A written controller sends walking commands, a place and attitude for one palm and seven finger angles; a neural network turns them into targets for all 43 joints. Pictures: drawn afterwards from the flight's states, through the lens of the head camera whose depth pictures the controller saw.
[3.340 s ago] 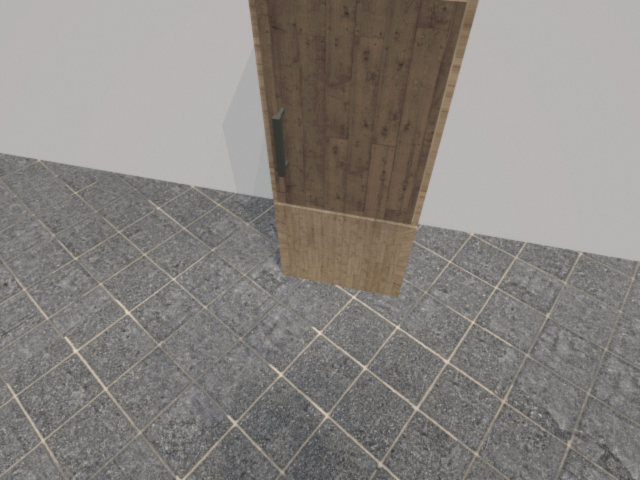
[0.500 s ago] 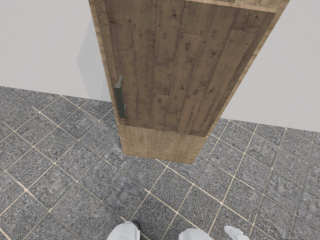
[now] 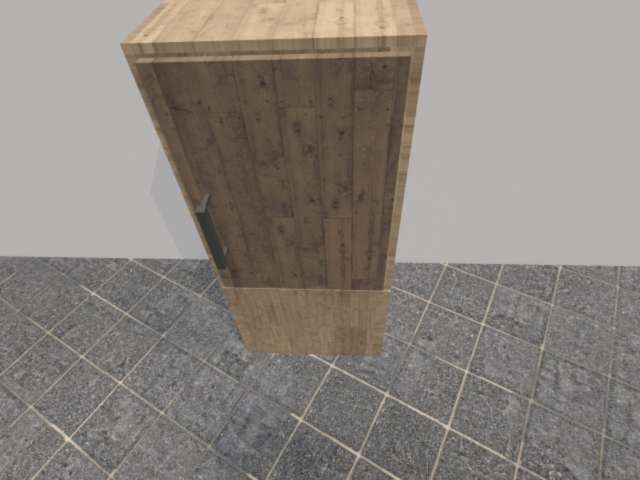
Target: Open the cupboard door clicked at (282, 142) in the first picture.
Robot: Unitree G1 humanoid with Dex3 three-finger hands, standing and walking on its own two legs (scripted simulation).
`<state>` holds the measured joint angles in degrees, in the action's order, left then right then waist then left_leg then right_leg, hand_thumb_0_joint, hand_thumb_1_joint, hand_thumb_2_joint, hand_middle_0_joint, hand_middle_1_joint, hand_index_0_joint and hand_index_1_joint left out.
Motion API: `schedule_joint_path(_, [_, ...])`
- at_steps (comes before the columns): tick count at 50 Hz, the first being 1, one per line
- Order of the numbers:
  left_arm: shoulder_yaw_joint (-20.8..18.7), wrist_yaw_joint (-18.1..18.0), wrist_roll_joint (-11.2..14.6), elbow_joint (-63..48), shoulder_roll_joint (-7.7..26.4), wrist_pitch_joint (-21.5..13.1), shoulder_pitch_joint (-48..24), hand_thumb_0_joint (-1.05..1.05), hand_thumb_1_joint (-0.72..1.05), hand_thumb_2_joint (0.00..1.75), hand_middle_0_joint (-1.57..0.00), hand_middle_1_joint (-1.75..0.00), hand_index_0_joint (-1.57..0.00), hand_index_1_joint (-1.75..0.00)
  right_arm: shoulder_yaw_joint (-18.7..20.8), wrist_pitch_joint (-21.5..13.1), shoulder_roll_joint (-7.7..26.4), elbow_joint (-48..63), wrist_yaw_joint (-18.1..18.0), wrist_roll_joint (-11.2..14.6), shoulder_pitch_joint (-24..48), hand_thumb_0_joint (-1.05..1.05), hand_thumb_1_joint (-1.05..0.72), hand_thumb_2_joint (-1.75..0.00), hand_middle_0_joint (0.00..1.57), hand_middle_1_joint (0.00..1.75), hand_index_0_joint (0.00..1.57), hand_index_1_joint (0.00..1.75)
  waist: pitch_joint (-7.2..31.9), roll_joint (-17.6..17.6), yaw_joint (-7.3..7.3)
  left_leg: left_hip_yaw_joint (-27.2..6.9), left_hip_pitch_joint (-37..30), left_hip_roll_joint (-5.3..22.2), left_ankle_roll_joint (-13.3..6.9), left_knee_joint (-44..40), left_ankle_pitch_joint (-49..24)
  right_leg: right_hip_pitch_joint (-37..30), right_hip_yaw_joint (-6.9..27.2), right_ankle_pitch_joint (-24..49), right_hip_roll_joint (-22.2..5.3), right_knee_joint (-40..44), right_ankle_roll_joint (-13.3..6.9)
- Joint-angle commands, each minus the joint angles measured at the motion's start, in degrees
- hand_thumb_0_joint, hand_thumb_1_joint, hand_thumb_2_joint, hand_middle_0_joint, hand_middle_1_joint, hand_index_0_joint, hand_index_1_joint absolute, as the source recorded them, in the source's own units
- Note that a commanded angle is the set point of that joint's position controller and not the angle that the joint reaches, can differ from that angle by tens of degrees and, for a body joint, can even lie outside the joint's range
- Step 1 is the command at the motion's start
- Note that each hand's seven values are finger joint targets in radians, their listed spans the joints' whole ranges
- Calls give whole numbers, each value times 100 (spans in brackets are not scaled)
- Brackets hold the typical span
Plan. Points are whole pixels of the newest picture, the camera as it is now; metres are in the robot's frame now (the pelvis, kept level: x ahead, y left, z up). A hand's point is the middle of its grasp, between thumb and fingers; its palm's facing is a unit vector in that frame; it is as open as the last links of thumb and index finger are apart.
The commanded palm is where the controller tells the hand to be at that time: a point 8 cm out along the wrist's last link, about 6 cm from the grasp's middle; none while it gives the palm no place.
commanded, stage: come to a stop and stand still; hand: left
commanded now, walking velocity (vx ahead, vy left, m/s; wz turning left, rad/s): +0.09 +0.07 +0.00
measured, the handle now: (214, 233) +0.61 +0.26 -0.12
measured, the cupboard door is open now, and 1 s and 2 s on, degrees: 0 0 0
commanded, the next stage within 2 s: look again from close up in 0.54 s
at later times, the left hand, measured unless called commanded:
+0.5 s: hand out of the picture -0.01 +0.20 -0.19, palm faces +0.06 -0.99 -0.16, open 7.3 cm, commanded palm none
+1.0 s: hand out of the picture -0.02 +0.21 -0.19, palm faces +0.03 -0.97 -0.23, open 7.3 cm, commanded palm none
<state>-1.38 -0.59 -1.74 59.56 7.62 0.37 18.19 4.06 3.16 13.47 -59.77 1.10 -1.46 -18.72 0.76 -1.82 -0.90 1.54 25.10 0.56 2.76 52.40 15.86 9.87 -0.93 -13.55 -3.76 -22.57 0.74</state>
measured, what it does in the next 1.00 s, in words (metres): steps on the spot: left foot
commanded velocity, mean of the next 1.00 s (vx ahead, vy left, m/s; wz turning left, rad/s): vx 0.00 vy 0.00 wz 0.00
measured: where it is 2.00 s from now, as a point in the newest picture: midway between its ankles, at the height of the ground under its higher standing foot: outside the picture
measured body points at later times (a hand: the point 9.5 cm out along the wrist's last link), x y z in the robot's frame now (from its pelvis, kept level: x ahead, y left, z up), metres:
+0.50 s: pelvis +0.01 +0.04 -0.01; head +0.02 +0.05 +0.44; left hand -0.01 +0.25 -0.18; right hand +0.04 -0.19 -0.16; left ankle -0.02 +0.14 -0.75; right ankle -0.02 -0.12 -0.75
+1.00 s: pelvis -0.03 +0.02 -0.02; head -0.04 +0.02 +0.43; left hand -0.02 +0.26 -0.17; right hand -0.02 -0.20 -0.18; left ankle -0.02 +0.14 -0.75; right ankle -0.02 -0.12 -0.75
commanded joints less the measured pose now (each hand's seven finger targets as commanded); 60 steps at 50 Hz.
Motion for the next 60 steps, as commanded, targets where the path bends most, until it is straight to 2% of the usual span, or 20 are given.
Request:
schedule_joint_path(1, [-313, -136, -2, -234, 1116, -178, 371, 0, 90, 90, -20, -30, -20, -30, -1, -222, 171, 441, -51, -3, 348, 0, -90, -90, 20, 30, 20, 30, -479, 1279, 399, 6, 584, 141, -15, -816, 498, -629, 1284, -238, -1420, 1026, -950])
schedule_joint_path(3, [-347, -142, -32, -135, 1130, -171, 528, 0, 90, 90, -20, -30, -20, -30, -41, -271, 111, 456, -92, 40, 418, 0, -90, -90, 20, 30, 20, 30, -283, 1501, 493, 86, 254, 92, -66, -1621, 927, -935, 1284, 772, -1501, 680, -1061])
schedule_joint_path(4, [-350, -151, -20, -76, 1111, -160, 494, 0, 90, 90, -20, -30, -20, -30, -75, -291, 34, 395, -127, 59, 338, 0, -90, -90, 20, 30, 20, 30, -194, 1496, 447, 80, -82, 64, -96, -2099, 863, -922, 1195, 1383, -1436, 439, -1035])
schedule_joint_path(6, [-312, -166, 62, -12, 992, -142, 273, 0, 90, 90, -20, -30, -20, -30, -152, -365, -74, 114, -185, 87, -168, 0, -90, -90, 20, 30, 20, 30, 17, 1345, 160, 180, -1422, -82, -149, -3379, -399, -316, 704, 1743, -982, -76, -654])
schedule_joint_path(7, [-265, -173, 118, -10, 769, -119, 245, 0, 90, 90, -20, -30, -20, -30, -156, -441, 46, -32, -216, 83, -419, 0, -90, -90, 20, 30, 20, 30, 117, 860, 118, -65, -2084, 169, -238, -3555, -1058, 123, 432, 1350, -585, -413, -416])
schedule_joint_path(8, [-198, -147, 112, -14, 533, -98, 393, 0, 90, 90, -20, -30, -20, -30, -101, -476, 291, -107, -254, 76, -501, 0, -90, -90, 20, 30, 20, 30, 293, -76, 147, -600, -2633, 778, -452, -3221, -2039, 699, 137, 582, -218, -695, -208])
schedule_joint_path(9, [-141, -155, 124, 16, 378, -67, 391, 0, 90, 90, -20, -30, -20, -30, -101, -448, 440, -107, -306, 46, -465, 0, -90, -90, 20, 30, 20, 30, 257, -548, 158, -914, -2418, 1260, -756, -3185, -2500, 740, -165, -243, -61, -724, -74])
schedule_joint_path(10, [-132, -170, 85, 20, 309, -42, 286, 0, 90, 90, -20, -30, -20, -30, -110, -379, 421, -82, -328, 33, -315, 0, -90, -90, 20, 30, 20, 30, -3, -375, 164, -753, -1895, 1288, -818, -3272, -1968, 516, -203, -642, -2, -630, -58])
schedule_joint_path(12, [-92, -125, 70, 196, 363, 17, 128, 0, 90, 90, -20, -30, -20, -30, -192, -390, 183, -157, -362, 65, -33, 0, -90, -90, 20, 30, 20, 30, -462, -656, 169, -529, -1595, 843, -667, -3382, -2074, 326, -225, 177, -28, -386, -42])
schedule_joint_path(15, [-63, -129, 92, 426, 492, -25, 351, 0, 90, 90, -20, -30, -20, -30, -238, -404, 46, -226, -404, 98, -55, 0, -90, -90, 20, 30, 20, 30, -505, -193, 143, -201, -1755, 550, -433, -3052, -2673, 60, 61, 1290, -176, -115, -140])
schedule_joint_path(18, [-48, -141, 87, 479, 549, -37, 302, 0, 90, 90, -20, -30, -20, -30, -233, -404, 118, -236, -399, 111, -111, 0, -90, -90, 20, 30, 20, 30, -416, 160, 93, -182, -1859, 531, -383, -3073, -2466, -29, 52, 1431, -205, -54, -118])
schedule_joint_path(31, [-11, -130, 110, 513, 599, -19, 100, 0, 90, 90, -20, -30, -20, -30, -283, -434, 101, -343, -369, 86, -73, 0, -90, -90, 20, 30, 20, 30, -548, 70, 128, -208, -1695, 519, -356, -3436, -1729, -236, 88, 973, -221, 212, -79])
schedule_joint_path(32, [83, -377, 18, 545, 757, -231, 298, 0, 90, 90, -20, -30, -20, -30, -296, -539, 369, 57, -266, 155, 303, 0, -90, -90, 20, 30, 20, 30, -592, -125, 207, -95, -1317, 635, -229, -2304, -2996, 70, 331, 2304, -450, -42, -88])
schedule_joint_path(33, [18, -330, 29, 403, 980, -319, 235, 0, 90, 90, -20, -30, -20, -30, -329, -542, 239, 243, -226, 117, 284, 0, -90, -90, 20, 30, 20, 30, -493, -90, 98, -52, -1240, 508, -200, -2355, -2538, -55, 107, 2983, -571, -314, -146])
schedule_joint_path(34, [11, -288, 26, 279, 893, -291, 177, 0, 90, 90, -20, -30, -20, -30, -282, -601, 43, 158, -262, 50, -91, 0, -90, -90, 20, 30, 20, 30, -48, -201, 43, -115, -1377, 433, -272, -2498, -2445, -270, 84, 2818, -489, -770, -179])
schedule_joint_path(36, [60, -247, 76, 227, 755, -237, 127, 0, 90, 90, -20, -30, -20, -30, -271, -596, 190, 146, -298, 63, -211, 0, -90, -90, 20, 30, 20, 30, 542, 117, 65, -280, -1578, 636, -385, -2441, -2553, -291, -23, 1467, -282, -729, -188])
schedule_joint_path(38, [56, -220, 63, 116, 739, -191, 6, 0, 90, 90, -20, -30, -20, -30, -251, -578, 214, 204, -297, 61, -161, 0, -90, -90, 20, 30, 20, 30, 379, -48, 78, -314, -1532, 661, -431, -2500, -2503, -111, -47, 916, -195, -736, -175])
schedule_joint_path(43, [69, -161, 55, 10, 786, -113, -78, 0, 90, 90, -20, -30, -20, -30, -256, -466, 134, 299, -249, 62, 34, 0, -90, -90, 20, 30, 20, 30, -759, 295, 94, -349, -739, 472, -437, -2950, -243, 499, 127, -198, -199, -291, -159])
schedule_joint_path(49, [46, -135, 63, -90, 858, -107, 17, 0, 90, 90, -20, -30, -20, -30, -237, -433, 154, 270, -222, 47, -70, 0, -90, -90, 20, 30, 20, 30, -717, 335, 65, -307, -733, 391, -416, -3063, 475, 693, 281, -759, -189, -77, -183])
schedule_joint_path(60, [31, -107, 73, -80, 816, -150, 183, 0, 90, 90, -20, -30, -20, -30, -254, -454, 116, 153, -225, 61, -143, 0, -90, -90, 20, 30, 20, 30, -549, 288, 65, -225, -911, 396, -374, -3020, 216, 762, 398, -726, -230, 136, -205])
